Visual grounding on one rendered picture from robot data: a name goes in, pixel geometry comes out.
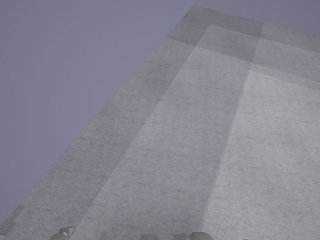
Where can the left robot hand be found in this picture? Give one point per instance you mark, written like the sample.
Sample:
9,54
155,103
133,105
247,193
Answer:
64,233

